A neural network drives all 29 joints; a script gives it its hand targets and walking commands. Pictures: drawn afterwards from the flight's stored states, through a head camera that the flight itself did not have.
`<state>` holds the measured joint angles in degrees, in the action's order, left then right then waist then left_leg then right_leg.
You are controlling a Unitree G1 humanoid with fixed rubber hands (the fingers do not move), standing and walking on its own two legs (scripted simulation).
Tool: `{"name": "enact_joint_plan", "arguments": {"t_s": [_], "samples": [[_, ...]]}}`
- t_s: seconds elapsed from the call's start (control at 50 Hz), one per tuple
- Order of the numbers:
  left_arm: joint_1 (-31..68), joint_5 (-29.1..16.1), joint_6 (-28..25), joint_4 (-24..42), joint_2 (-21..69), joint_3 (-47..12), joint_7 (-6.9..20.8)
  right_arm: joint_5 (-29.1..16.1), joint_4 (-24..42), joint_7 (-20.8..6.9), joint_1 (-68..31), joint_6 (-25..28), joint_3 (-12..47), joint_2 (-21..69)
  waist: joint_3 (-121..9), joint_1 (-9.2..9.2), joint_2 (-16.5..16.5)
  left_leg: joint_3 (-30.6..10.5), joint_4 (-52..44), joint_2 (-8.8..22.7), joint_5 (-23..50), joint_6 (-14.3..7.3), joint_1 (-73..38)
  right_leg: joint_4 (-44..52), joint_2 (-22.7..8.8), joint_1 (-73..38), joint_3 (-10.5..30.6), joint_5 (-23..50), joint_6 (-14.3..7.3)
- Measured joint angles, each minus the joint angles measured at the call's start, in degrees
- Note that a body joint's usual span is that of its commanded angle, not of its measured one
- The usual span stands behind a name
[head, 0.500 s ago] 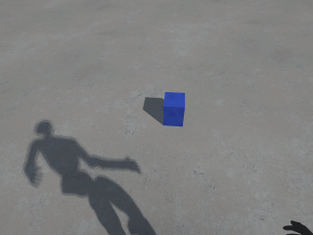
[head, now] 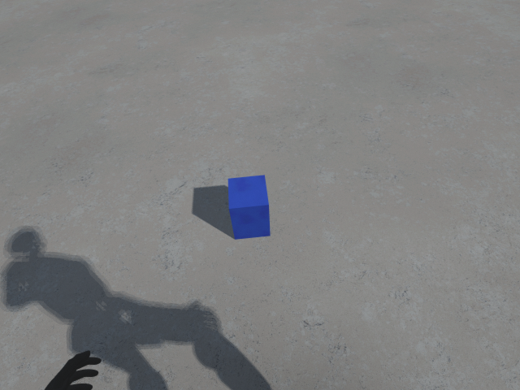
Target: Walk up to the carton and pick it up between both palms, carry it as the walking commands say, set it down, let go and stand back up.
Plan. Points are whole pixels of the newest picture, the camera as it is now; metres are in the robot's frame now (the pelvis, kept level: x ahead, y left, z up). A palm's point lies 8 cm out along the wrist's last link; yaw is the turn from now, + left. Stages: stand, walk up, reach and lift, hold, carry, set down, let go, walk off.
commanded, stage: walk up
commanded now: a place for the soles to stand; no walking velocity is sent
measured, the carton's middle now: (249, 207) +0.98 +0.05 -0.64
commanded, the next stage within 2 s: none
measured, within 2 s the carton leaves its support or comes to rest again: neither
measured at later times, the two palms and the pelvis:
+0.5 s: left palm (56, 353) +0.25 +0.37 -0.09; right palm (449, 277) +0.30 -0.31 -0.04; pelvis +0.19 +0.03 +0.01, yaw +1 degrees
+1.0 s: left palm (77, 257) +0.41 +0.37 -0.06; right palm (407, 210) +0.47 -0.31 -0.07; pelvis +0.37 +0.02 +0.01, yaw +2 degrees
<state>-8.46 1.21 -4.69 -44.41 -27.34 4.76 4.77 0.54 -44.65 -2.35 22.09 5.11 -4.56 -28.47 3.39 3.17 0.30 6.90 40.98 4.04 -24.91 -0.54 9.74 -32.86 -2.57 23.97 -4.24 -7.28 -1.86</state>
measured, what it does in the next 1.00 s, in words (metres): walks ahead: left foot, then right foot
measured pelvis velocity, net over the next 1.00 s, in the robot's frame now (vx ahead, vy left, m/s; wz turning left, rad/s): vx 0.37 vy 0.02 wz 0.03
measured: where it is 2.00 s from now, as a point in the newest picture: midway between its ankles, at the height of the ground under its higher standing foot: (267, 316)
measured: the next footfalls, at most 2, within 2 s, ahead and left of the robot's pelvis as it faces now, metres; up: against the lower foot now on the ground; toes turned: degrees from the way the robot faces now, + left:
left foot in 0.34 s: +0.27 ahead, +0.15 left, +0.00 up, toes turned +7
right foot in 0.70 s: +0.41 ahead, -0.12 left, +0.00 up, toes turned -4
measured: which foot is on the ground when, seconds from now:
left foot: up 0.00-0.32, down 0.34-0.72, up 0.74-1.00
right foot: down 0.00-0.34, up 0.36-0.68, down 0.70-1.00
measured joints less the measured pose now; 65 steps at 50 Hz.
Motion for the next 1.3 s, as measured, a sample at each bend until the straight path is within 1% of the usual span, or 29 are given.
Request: {"name": "enact_joint_plan", "arguments": {"t_s": [0.04, 0.06, 0.1, 0.22, 0.3, 0.34, 0.36, 0.38, 0.42, 0.46, 0.52, 0.58, 0.64, 0.68, 0.7, 0.72, 0.74, 0.78, 0.82, 0.86, 0.94, 0.98, 1.02, 1.04, 1.06, 1.1, 1.14, 1.22, 1.3], "samples": [[-0.1, -0.5, -0.5, 1.3, 0.0, -0.1, -0.8, -0.4, -0.2, 0.4, -0.9, -0.5, 0.6, 0.5, 0.4, -0.69, 0.8, -4.7, 14.0, -1.4, -0.1, -1.1, 6.1, -2.4, 0.4, -0.7, -0.3, -2.8, -0.3], [-0.5, -0.8, -0.5, 1.7, 0.1, -0.3, -1.1, -0.5, -0.2, 0.5, -1.4, -0.5, 0.9, 0.7, 0.5, -1.07, 1.2, -6.2, 18.4, -1.9, 0.8, -1.4, 8.8, -2.1, 0.5, -1.7, -0.5, -3.9, -0.3], [-1.9, -1.1, -0.5, 2.0, 0.4, -0.5, -1.6, -0.5, -0.2, 0.3, -2.3, -0.5, 1.2, 0.9, 0.3, -1.92, 2.1, -7.2, 20.5, -1.5, 2.6, -1.2, 13.0, -0.3, 0.6, -4.1, -1.1, -4.8, -0.3], [-7.5, -0.7, -0.7, 2.0, -0.7, -0.3, -1.4, 0.1, -0.6, -1.5, -4.9, -1.0, 1.0, 1.3, -0.7, -4.75, 1.6, -4.9, 5.7, 1.5, 7.0, 0.3, 18.6, 3.2, 0.1, -9.5, -2.4, -7.0, -0.2], [-10.8, -0.7, -0.1, 1.6, -1.8, 0.1, -0.9, 0.0, -0.7, -2.2, -6.8, -0.7, 0.2, 1.3, -1.5, -6.31, 0.0, -3.3, -4.2, 0.6, 11.7, 0.5, 16.7, 2.3, -0.9, -12.0, -2.6, -10.6, 0.6], [-12.3, -0.8, 0.3, 1.5, -2.1, 0.0, -1.0, 0.1, -0.1, -2.1, -7.2, 0.0, -0.3, 0.5, -2.1, -6.69, -0.5, -2.8, -8.3, -0.8, 11.5, -0.5, 13.7, -1.4, -1.6, -12.0, -2.2, -14.0, 0.6], [-12.6, -0.9, 0.4, 1.3, -2.0, -0.1, -1.1, 0.3, 0.3, -1.6, -7.5, 0.5, -0.6, 0.2, -2.0, -6.57, -1.1, -2.8, -8.1, -1.6, 14.2, -0.9, 13.4, -5.6, -2.3, -10.8, -1.5, -15.9, -0.2], [-12.5, -1.0, 0.7, 1.0, -1.7, -0.2, -1.4, 0.4, 0.8, -1.1, -7.7, 1.0, -0.8, 0.1, -1.9, -6.19, -1.7, -2.6, -6.3, -2.1, 14.7, -1.1, 13.6, -11.7, -2.1, -8.5, 0.4, -17.4, -0.7], [-11.8, -0.8, 1.1, 0.2, -1.3, -0.8, -2.1, -0.1, 1.5, -0.4, -7.7, 1.2, -0.7, 0.5, -1.6, -5.51, -2.9, -2.1, -5.1, -2.4, 12.7, -1.3, 12.5, -23.0, -0.8, -3.3, 4.1, -16.8, -0.3], [-11.0, -0.9, 1.1, -0.4, -0.8, -1.1, -2.1, -0.4, 1.9, 0.0, -7.1, 1.1, -0.4, 1.0, -1.5, -4.71, -4.0, -1.5, -6.9, -2.7, 11.6, -1.3, 9.9, -26.6, -1.0, 0.5, 5.2, -14.8, 0.3], [-10.0, -0.7, 1.1, -1.1, 0.0, -1.2, -1.4, -0.3, 2.3, 0.3, -5.8, 1.0, -0.1, 0.8, -1.5, -3.26, -4.2, -0.8, -9.7, -2.6, 11.2, -1.3, 6.7, -22.1, -2.5, 4.0, 4.3, -12.7, 1.3], [-8.6, -0.2, 1.3, -1.2, 0.4, -0.9, -0.6, -0.1, 2.4, 0.1, -4.0, 0.9, -0.2, 0.2, -1.3, -1.99, -3.4, -0.5, -10.7, -2.2, 9.7, -1.1, 4.3, -15.0, -3.4, 5.4, 3.1, -9.8, 1.6], [-6.9, 0.0, 1.2, -1.1, 0.5, -0.4, 0.1, 0.0, 2.2, 0.0, -2.4, 0.6, -0.3, -0.5, -1.1, -0.89, -2.3, -0.3, -10.2, -1.6, 7.4, -0.3, 2.4, -7.5, -3.2, 4.3, 2.2, -6.4, 1.4], [-5.9, 0.1, 0.9, -0.9, 0.1, -0.1, 0.3, 0.0, 2.0, -0.1, -1.4, 0.2, -0.2, -0.9, -1.3, -0.41, -1.4, -0.5, -8.4, -0.8, 4.9, 0.5, 1.6, -3.0, -2.1, 1.8, 1.3, -5.4, 0.9], [-5.6, 0.2, 0.6, -0.7, -0.4, 0.1, 0.2, 0.1, 2.0, -0.1, -0.8, 0.0, 0.0, -0.9, -1.5, -0.32, -1.1, -0.8, -6.4, -0.3, 3.1, 0.7, 1.7, -1.0, -1.3, 0.2, 1.2, -5.6, 0.6], [-5.0, 0.4, 0.2, -0.4, -0.7, 0.3, -0.1, 0.1, 1.8, 0.0, -0.4, -0.1, 0.0, -1.0, -1.4, -0.43, -0.3, -1.4, -2.9, 0.5, 1.2, 0.1, 2.6, -0.8, -0.5, -0.4, 1.0, -2.8, 0.6], [-4.6, 0.3, -0.2, 0.1, -0.9, 0.4, -0.5, 0.0, 1.5, 0.1, -0.4, -0.3, 0.1, -0.7, -1.2, -0.79, 0.2, -2.8, 2.6, 0.5, -0.4, -0.6, 4.6, -2.6, 0.0, 0.0, 0.8, -2.5, 0.7], [-4.5, -0.2, -0.7, 1.2, -1.0, 0.3, -1.2, -0.2, 0.9, 0.6, -1.1, -0.8, 0.7, -0.1, -0.8, -1.49, 1.0, -6.2, 14.2, -1.0, -1.3, -1.4, 9.7, -4.4, 0.2, -0.7, 0.4, -5.0, 0.5], [-5.2, -0.7, -0.7, 1.8, -0.8, 0.0, -1.8, -0.4, 0.5, 0.7, -1.9, -0.8, 1.3, 0.3, -0.4, -2.38, 1.8, -7.1, 18.6, -1.4, 0.3, -1.5, 13.5, -3.2, 0.3, -2.8, 0.1, -6.4, 0.4], [-6.2, -0.9, -0.5, 2.1, -0.7, -0.2, -2.0, -0.3, 0.3, 0.4, -2.5, -0.6, 1.5, 0.6, -0.4, -3.41, 2.1, -6.1, 16.1, -0.7, 1.2, -1.0, 15.8, -1.5, 0.1, -4.7, -0.2, -6.6, 0.5], [-9.1, -0.7, -0.3, 2.5, -1.5, -0.2, -1.8, 0.0, 0.2, -0.7, -3.8, -0.8, 1.3, 1.2, -0.4, -5.23, 1.0, -3.7, 5.2, 0.1, 4.1, -0.3, 17.2, -0.4, -0.6, -7.4, -0.4, -8.5, 0.5], [-10.5, -0.7, 0.2, 2.6, -2.1, -0.2, -1.6, 0.0, 0.3, -1.0, -4.4, -0.5, 1.0, 1.3, -0.7, -5.91, 0.1, -2.9, -0.8, -0.4, 7.5, -0.2, 16.0, -1.3, -1.1, -8.3, -0.4, -10.3, 0.6], [-11.9, -0.8, 0.8, 2.6, -2.3, -0.3, -1.5, 0.2, 0.8, -1.0, -4.4, 0.1, 0.5, 0.6, -1.2, -6.17, -0.6, -2.7, -6.0, -1.6, 8.9, -0.9, 13.3, -4.9, -1.7, -8.1, -0.1, -13.7, 0.3], [-12.2, -0.9, 1.1, 2.4, -2.2, -0.3, -1.6, 0.5, 1.1, -0.6, -4.5, 0.6, 0.1, 0.2, -1.3, -5.95, -1.1, -2.7, -5.8, -2.2, 11.9, -1.2, 13.2, -8.9, -2.0, -7.0, 0.6, -16.3, -0.5], [-12.2, -1.0, 1.4, 2.0, -1.9, -0.4, -1.9, 0.6, 1.5, -0.2, -4.5, 0.9, -0.1, 0.1, -1.3, -5.57, -1.6, -2.6, -4.0, -2.5, 12.5, -1.2, 13.5, -14.3, -1.7, -5.1, 2.2, -18.3, -0.7], [-11.5, -0.7, 1.8, 1.1, -1.1, -1.0, -2.6, 0.1, 1.9, 0.4, -4.5, 1.1, -0.2, 0.2, -1.2, -4.79, -2.6, -2.2, -2.9, -2.7, 10.7, -1.2, 12.4, -23.7, -0.5, -0.8, 4.9, -18.1, -0.1], [-10.6, -0.7, 1.6, 0.4, -0.5, -1.4, -2.6, -0.1, 2.0, 0.8, -4.2, 0.9, -0.1, 0.4, -1.0, -3.87, -3.5, -2.0, -4.6, -2.8, 9.7, -1.1, 10.1, -26.1, -0.8, 2.1, 5.1, -16.4, 0.6], [-9.0, -0.5, 1.4, -0.4, 0.5, -1.4, -2.0, 0.0, 2.2, 1.0, -3.1, 0.5, 0.1, -0.3, -0.9, -1.90, -3.1, -2.0, -6.7, -1.8, 8.9, -0.5, 7.1, -18.7, -2.1, 4.7, 3.2, -13.5, 1.1], [-6.6, -0.2, 1.1, -0.7, 0.8, -1.0, -2.6, -0.3, 2.1, 1.3, -2.4, -0.7, 0.7, -1.0, 0.0, -0.65, -1.4, -3.0, -2.9, -0.3, 5.4, 0.9, 7.1, -7.7, -0.9, 2.2, 1.6, -7.1, 0.2]]}}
